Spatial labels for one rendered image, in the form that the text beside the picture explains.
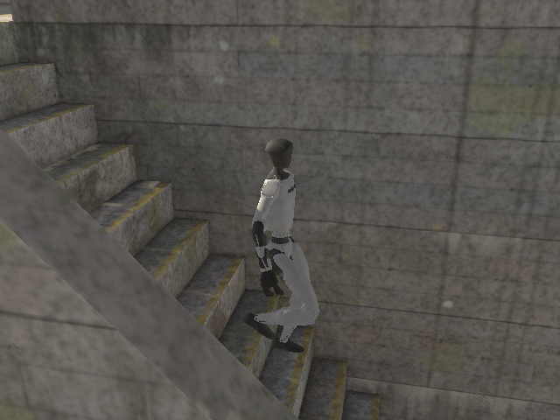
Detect stairs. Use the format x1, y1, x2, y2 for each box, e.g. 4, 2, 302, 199
0, 21, 380, 420

